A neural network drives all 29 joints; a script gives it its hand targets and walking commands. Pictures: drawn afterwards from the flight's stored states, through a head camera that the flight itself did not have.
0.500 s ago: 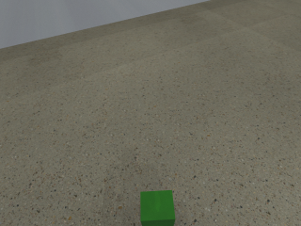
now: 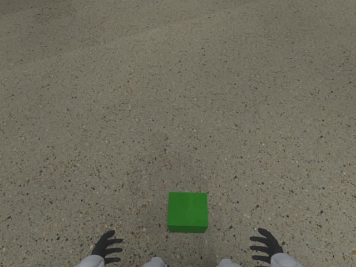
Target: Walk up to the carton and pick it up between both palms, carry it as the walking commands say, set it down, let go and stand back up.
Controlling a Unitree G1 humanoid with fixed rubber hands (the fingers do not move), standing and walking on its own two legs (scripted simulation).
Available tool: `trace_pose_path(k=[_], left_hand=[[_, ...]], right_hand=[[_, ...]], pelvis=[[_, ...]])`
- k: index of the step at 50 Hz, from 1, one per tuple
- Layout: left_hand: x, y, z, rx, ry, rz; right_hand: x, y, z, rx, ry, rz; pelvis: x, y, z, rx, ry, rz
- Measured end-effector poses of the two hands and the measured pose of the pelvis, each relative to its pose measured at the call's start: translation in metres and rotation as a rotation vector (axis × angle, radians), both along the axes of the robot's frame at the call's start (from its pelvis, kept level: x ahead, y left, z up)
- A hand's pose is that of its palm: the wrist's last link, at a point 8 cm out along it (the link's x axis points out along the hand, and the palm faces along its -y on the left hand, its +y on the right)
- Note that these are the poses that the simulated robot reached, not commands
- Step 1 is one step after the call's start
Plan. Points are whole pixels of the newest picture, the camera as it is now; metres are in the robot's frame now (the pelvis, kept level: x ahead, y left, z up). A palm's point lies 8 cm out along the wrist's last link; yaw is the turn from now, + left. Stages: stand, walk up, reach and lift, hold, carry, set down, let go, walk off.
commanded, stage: reach and lift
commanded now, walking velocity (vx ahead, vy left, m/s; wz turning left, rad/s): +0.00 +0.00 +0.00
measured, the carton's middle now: (187, 213) +0.35 +0.00 -0.63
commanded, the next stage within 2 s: none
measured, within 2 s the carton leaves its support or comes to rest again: neither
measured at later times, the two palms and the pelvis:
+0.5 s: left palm (117, 219) +0.25 +0.19 -0.15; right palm (264, 224) +0.23 -0.19 -0.15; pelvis -0.09 +0.00 -0.06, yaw -1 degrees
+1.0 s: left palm (136, 175) +0.39 +0.16 -0.20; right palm (246, 180) +0.36 -0.18 -0.19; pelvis -0.07 +0.01 -0.09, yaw -3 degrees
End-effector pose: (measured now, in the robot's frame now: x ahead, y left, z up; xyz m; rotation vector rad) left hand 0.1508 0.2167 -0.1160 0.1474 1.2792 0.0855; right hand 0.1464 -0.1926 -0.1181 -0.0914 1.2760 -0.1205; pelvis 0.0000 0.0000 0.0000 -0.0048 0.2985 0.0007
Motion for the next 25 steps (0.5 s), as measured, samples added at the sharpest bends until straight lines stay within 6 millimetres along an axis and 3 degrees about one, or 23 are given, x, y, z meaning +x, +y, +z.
trace_pose_path(k=[5,13,17,25], left_hand=[[0.013,-0.008,-0.017,-0.021,-0.115,-0.018],[0.033,-0.021,-0.028,-0.035,-0.207,-0.036],[0.05,-0.018,-0.032,-0.024,-0.243,-0.038],[0.101,-0.025,-0.034,-0.026,-0.339,-0.046]], right_hand=[[0.007,-0.009,-0.016,-0.006,-0.106,-0.012],[0.019,-0.018,-0.019,-0.026,-0.196,-0.021],[0.036,-0.012,-0.022,-0.024,-0.242,-0.021],[0.083,0.001,-0.029,-0.033,-0.337,-0.02]], pelvis=[[-0.023,-0.002,-0.021,-0.005,0.029,0.007],[-0.058,-0.006,-0.037,-0.003,-0.017,-0.01],[-0.072,-0.006,-0.046,-0.007,-0.039,-0.012],[-0.09,-0.002,-0.06,-0.01,-0.027,-0.015]])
